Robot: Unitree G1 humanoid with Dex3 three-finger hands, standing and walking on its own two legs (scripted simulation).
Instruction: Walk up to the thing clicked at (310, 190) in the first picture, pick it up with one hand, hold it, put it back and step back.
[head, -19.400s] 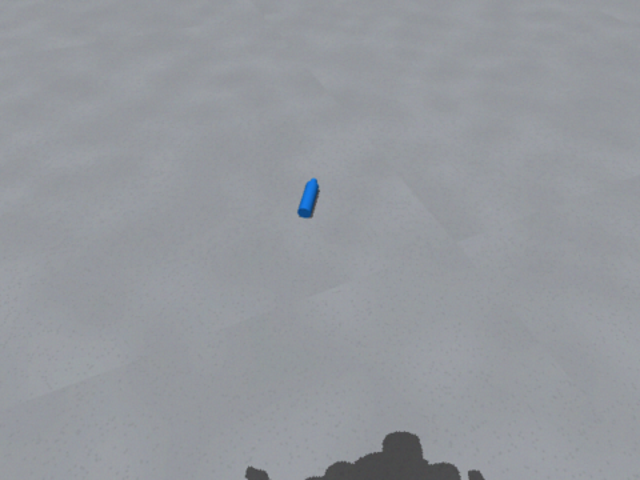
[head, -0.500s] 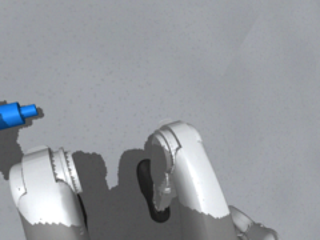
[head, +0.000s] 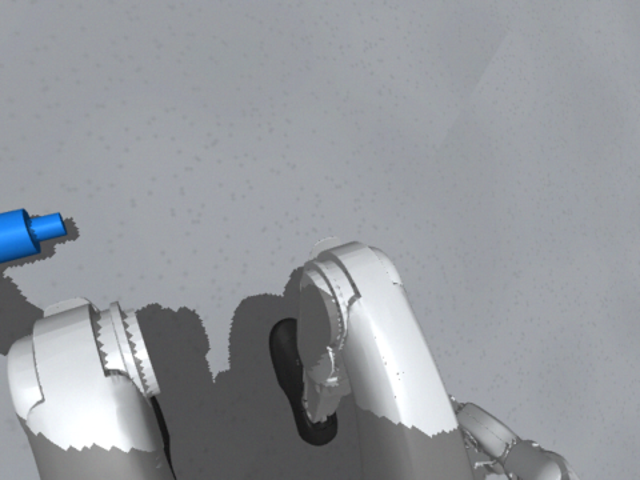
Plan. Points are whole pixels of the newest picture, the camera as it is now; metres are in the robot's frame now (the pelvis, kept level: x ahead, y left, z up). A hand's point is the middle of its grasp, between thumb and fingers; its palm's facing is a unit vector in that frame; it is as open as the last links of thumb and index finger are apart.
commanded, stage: close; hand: left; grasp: from above
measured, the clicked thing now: out of the picture +0.39 +0.31 -0.26
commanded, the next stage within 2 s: settle in 0.90 s
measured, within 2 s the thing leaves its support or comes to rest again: leaves its support in 1.34 s
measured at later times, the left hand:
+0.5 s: hand out of the picture +0.36 +0.32 -0.25, palm faces -0.40 -0.11 -0.91, open 9.6 cm
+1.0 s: hand out of the picture +0.37 +0.33 -0.24, palm faces -0.44 -0.18 -0.88, open 8.6 cm
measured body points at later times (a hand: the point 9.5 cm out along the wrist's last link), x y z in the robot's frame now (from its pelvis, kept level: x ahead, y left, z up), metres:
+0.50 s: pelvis -0.01 +0.00 +0.01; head +0.24 +0.14 +0.36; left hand +0.38 +0.32 -0.20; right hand +0.09 -0.27 -0.05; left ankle +0.06 +0.12 -0.26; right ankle +0.11 -0.12 -0.26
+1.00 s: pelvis +0.00 +0.00 +0.00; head +0.25 +0.12 +0.36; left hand +0.39 +0.33 -0.19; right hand +0.07 -0.26 -0.08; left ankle +0.06 +0.12 -0.26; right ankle +0.11 -0.12 -0.26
